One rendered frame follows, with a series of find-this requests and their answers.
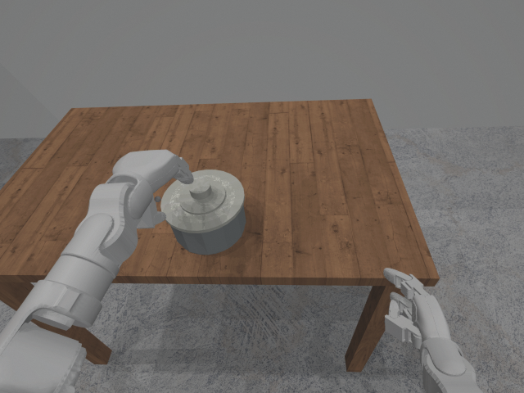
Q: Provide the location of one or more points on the pot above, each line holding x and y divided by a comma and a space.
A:
214, 241

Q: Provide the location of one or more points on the table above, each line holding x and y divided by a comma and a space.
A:
324, 203

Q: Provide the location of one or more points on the robot right forearm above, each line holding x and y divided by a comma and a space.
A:
445, 370

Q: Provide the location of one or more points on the left robot upper arm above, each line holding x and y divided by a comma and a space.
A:
40, 361

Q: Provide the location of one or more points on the robot left forearm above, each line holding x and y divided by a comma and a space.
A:
72, 292

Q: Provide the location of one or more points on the knob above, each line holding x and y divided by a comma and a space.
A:
200, 188

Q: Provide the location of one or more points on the robot right hand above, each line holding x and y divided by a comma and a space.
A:
421, 319

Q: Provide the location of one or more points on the lid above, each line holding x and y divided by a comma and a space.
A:
202, 216

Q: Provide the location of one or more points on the robot left hand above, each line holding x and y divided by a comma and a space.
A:
158, 167

